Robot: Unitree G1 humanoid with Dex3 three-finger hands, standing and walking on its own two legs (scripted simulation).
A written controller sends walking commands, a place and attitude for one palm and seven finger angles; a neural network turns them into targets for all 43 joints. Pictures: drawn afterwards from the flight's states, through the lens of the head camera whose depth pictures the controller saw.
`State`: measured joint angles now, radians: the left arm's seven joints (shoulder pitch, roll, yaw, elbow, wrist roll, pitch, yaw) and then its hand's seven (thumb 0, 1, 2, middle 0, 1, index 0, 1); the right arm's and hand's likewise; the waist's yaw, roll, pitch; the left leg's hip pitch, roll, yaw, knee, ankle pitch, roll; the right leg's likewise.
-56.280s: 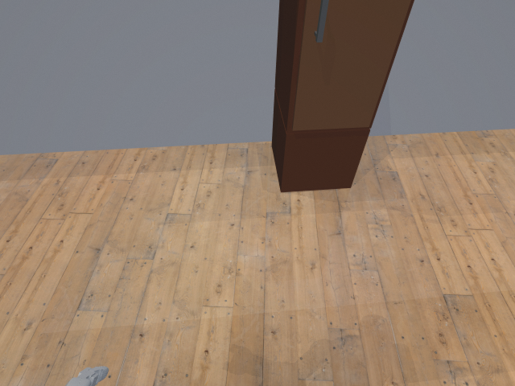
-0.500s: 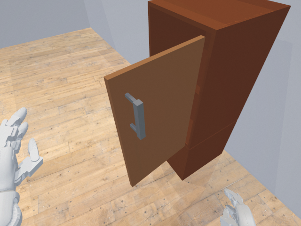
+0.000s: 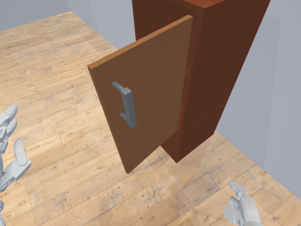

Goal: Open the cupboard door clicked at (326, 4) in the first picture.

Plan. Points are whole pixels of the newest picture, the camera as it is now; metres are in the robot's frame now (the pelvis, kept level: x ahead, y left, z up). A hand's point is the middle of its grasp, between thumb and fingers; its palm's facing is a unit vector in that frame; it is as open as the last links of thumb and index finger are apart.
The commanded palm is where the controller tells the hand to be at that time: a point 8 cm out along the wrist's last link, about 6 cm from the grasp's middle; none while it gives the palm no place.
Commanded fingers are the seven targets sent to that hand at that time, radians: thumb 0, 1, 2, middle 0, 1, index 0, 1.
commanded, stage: step back with the hand held close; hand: left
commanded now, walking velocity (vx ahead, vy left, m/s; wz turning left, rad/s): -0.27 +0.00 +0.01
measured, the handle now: (124, 105) +0.39 +0.10 +0.11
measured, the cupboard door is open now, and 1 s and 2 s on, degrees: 97 97 97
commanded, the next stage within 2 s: stop stepping back and stand still in 0.82 s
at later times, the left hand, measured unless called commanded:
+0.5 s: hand out of the picture +0.11 +0.28 +0.15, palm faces +0.45 -0.77 -0.46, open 7.4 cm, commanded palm +0.05 +0.32 +0.17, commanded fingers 0.00 0.90 0.90 -0.20 -0.30 -0.20 -0.30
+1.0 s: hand out of the picture +0.02 +0.26 +0.15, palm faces +0.34 -0.82 -0.47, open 7.4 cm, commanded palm -0.04 +0.31 +0.17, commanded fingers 0.00 0.90 0.90 -0.20 -0.30 -0.20 -0.30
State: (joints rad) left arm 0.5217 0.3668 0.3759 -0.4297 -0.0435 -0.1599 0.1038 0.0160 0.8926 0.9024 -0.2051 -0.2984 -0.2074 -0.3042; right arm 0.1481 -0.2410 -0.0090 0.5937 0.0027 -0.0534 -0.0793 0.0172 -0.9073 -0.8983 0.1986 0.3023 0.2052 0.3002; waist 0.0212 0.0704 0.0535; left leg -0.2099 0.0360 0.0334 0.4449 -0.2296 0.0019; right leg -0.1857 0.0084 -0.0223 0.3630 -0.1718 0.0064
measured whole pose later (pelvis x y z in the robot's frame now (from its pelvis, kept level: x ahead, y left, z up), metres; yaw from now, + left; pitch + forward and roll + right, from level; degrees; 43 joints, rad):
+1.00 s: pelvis -0.19 +0.01 -0.01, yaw -2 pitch +2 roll +0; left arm 0.53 0.43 0.40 -0.54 -0.03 -0.22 0.13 0.01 0.89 0.90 -0.21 -0.30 -0.21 -0.31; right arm 0.16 -0.18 0.03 0.64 0.01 -0.11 -0.08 0.02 -0.91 -0.90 0.20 0.30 0.21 0.30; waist 0.02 -0.05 0.02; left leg -0.49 -0.02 0.07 0.73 -0.26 -0.03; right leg -0.17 -0.01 -0.01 0.52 -0.36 0.00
